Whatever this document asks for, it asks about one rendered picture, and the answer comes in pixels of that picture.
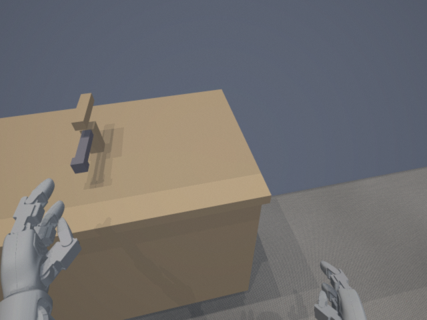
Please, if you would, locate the counter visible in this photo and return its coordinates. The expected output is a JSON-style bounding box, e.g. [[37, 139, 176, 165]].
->
[[0, 89, 272, 320]]

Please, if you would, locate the right robot hand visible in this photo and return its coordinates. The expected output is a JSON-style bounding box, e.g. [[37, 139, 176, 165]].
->
[[314, 261, 367, 320]]

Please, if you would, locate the robot left forearm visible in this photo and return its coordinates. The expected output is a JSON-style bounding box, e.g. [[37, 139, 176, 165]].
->
[[0, 289, 55, 320]]

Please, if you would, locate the left robot hand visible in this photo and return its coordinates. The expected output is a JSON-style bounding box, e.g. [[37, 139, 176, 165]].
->
[[1, 178, 81, 299]]

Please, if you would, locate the tap lever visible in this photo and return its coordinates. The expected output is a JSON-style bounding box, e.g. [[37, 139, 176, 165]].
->
[[70, 129, 93, 174]]

